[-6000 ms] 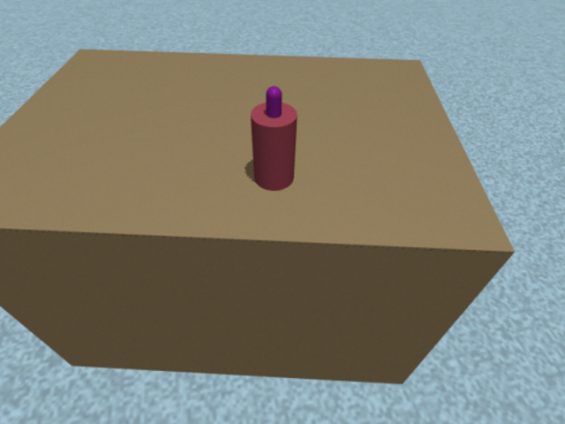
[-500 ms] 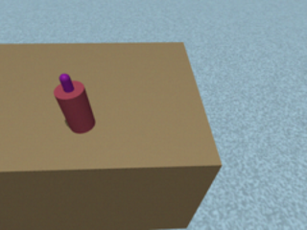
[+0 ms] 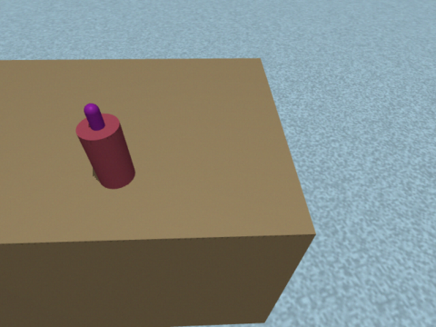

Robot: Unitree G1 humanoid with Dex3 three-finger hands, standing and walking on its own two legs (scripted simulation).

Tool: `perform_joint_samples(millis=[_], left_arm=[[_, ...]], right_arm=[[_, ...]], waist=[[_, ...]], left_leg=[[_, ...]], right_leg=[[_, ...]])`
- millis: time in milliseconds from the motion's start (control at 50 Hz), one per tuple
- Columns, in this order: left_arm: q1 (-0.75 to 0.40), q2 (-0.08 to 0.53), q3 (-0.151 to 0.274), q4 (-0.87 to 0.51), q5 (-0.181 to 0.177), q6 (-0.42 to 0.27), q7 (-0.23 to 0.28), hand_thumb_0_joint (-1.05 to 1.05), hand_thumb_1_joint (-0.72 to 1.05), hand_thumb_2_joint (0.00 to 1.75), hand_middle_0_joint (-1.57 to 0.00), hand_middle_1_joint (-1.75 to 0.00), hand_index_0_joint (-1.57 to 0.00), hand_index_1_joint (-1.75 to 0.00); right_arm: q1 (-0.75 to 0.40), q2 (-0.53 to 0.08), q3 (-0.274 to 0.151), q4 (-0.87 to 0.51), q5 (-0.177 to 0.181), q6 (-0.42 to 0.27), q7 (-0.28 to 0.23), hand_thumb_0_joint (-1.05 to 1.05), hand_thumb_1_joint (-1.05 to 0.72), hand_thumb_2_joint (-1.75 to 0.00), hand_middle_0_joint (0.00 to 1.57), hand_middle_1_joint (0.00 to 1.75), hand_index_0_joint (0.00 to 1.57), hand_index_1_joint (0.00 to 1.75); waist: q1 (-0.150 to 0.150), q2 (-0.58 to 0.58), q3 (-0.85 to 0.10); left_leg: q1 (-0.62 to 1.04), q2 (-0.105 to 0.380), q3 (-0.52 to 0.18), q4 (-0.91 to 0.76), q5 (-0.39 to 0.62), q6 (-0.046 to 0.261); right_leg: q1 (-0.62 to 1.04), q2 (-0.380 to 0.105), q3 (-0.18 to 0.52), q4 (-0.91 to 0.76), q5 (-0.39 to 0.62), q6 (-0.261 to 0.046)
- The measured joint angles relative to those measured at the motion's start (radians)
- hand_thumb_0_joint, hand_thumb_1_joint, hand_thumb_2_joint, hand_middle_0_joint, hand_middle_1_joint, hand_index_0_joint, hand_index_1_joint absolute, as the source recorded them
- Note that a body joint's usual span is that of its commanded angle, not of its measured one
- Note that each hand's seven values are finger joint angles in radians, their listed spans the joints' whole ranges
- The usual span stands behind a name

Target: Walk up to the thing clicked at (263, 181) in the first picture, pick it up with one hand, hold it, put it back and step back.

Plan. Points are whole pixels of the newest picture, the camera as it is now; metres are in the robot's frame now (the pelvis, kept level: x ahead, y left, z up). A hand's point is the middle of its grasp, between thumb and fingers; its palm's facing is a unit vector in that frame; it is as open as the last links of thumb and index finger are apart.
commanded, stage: stand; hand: left
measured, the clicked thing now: (105, 144) +0.49 +0.25 +0.07
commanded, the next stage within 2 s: rise first in 0.04 s
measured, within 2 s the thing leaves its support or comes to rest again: neither
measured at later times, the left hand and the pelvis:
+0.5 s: hand out of the picture +0.17 +0.25 -0.10, palm faces +0.22 -0.92 -0.33, open 13.4 cm; pelvis -0.01 +0.00 -0.01, yaw +0 degrees
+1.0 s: hand (48, 305) +0.18 +0.26 +0.03, palm faces +0.32 -0.86 -0.39, open 17.5 cm; pelvis +0.00 +0.00 +0.00, yaw +0 degrees
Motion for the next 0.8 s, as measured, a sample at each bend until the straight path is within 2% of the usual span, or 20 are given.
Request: perform_joint_samples(millis=[160,220,300,400,520,640,720,800], left_arm=[[-0.003,0.000,0.000,-0.001,0.000,0.000,0.000,0.00,0.90,0.90,-0.20,-0.29,-0.20,-0.30],[-0.003,-0.014,0.006,-0.102,-0.060,-0.023,0.023,0.01,0.86,0.86,-0.17,-0.25,-0.17,-0.26],[-0.061,-0.044,0.061,-0.213,-0.090,-0.052,0.046,0.01,0.71,0.71,-0.13,-0.17,-0.12,-0.18],[-0.061,-0.059,0.118,-0.336,-0.065,-0.058,0.057,0.00,0.46,0.47,-0.10,-0.11,-0.09,-0.12],[0.058,-0.054,0.140,-0.517,-0.067,-0.031,0.071,0.00,0.15,0.25,-0.06,-0.06,-0.06,-0.06],[0.152,-0.050,0.156,-0.707,-0.070,-0.025,0.089,0.00,-0.16,0.12,-0.04,-0.04,-0.04,-0.04],[0.191,-0.049,0.173,-0.836,-0.069,-0.034,0.095,0.00,-0.33,0.07,-0.04,-0.03,-0.03,-0.03],[0.223,-0.043,0.190,-0.934,-0.069,-0.044,0.089,-0.01,-0.43,0.04,-0.03,-0.03,-0.03,-0.03]], right_arm=[[-0.001,0.000,0.001,0.000,0.000,-0.001,0.000,0.01,-0.90,-0.90,0.20,0.30,0.20,0.30],[-0.002,0.011,-0.003,-0.102,0.065,-0.036,-0.023,0.01,-0.86,-0.86,0.17,0.26,0.17,0.26],[-0.067,0.041,-0.055,-0.165,0.089,-0.075,-0.046,0.01,-0.71,-0.71,0.11,0.17,0.12,0.18],[-0.062,0.068,-0.104,-0.260,0.071,-0.076,-0.056,0.01,-0.44,-0.46,0.08,0.10,0.08,0.11],[0.031,0.090,-0.081,-0.364,0.071,-0.034,-0.064,0.01,-0.09,-0.25,0.06,0.07,0.06,0.07],[0.105,0.111,-0.054,-0.483,0.066,-0.021,-0.078,0.00,0.21,-0.12,0.05,0.05,0.05,0.06],[0.114,0.118,-0.048,-0.520,0.055,-0.030,-0.080,0.00,0.36,-0.07,0.05,0.05,0.05,0.06],[0.118,0.117,-0.064,-0.528,0.048,-0.036,-0.077,0.00,0.45,-0.04,0.05,0.05,0.05,0.06]], waist=[[0.000,0.000,-0.001],[-0.006,0.004,0.015],[0.006,0.007,0.034],[0.012,0.009,-0.017],[0.021,0.011,-0.064],[0.031,0.021,-0.045],[0.039,0.031,-0.033],[0.044,0.041,-0.033]], left_leg=[[0.002,-0.001,0.000,0.000,-0.002,0.001],[-0.061,0.000,-0.003,0.064,-0.022,0.003],[-0.140,0.006,0.001,0.125,-0.035,0.002],[-0.180,0.006,-0.001,0.135,-0.035,0.003],[-0.139,0.003,0.003,0.107,-0.037,0.002],[-0.096,0.002,0.002,0.095,-0.040,0.002],[-0.075,0.002,0.003,0.089,-0.039,0.001],[-0.056,0.000,0.001,0.083,-0.039,0.001]], right_leg=[[0.002,-0.001,0.000,0.000,-0.002,0.001],[-0.063,-0.002,-0.003,0.071,-0.027,0.000],[-0.148,0.001,0.000,0.143,-0.044,-0.002],[-0.188,0.002,-0.002,0.154,-0.045,-0.002],[-0.150,0.000,0.002,0.129,-0.048,-0.002],[-0.106,-0.001,0.001,0.116,-0.050,-0.003],[-0.084,-0.001,0.002,0.107,-0.048,-0.003],[-0.063,-0.002,0.000,0.100,-0.048,-0.003]])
